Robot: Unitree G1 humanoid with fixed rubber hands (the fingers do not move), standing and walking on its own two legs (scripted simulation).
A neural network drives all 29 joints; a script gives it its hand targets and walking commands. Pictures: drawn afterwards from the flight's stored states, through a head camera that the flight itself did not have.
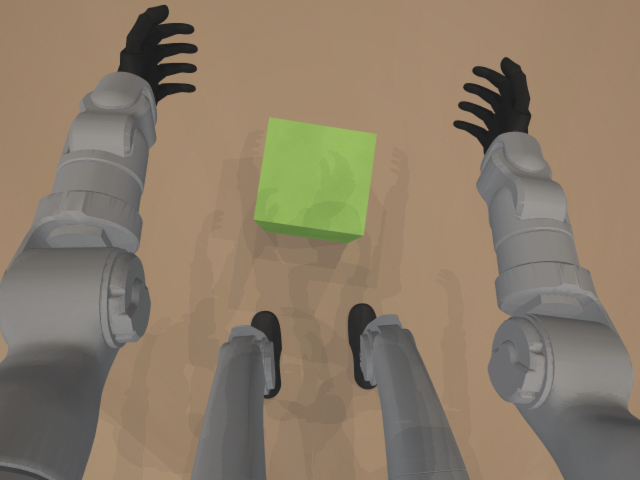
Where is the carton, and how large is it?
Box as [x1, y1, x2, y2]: [254, 117, 376, 242]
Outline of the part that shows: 269,117 254,220 265,231 341,242 348,242 363,235 376,134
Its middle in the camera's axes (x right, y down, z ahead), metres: -0.02 -0.11 +0.86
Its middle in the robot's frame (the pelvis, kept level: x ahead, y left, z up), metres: +0.51 -0.03 -0.52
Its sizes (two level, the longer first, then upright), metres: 0.210 0.200 0.250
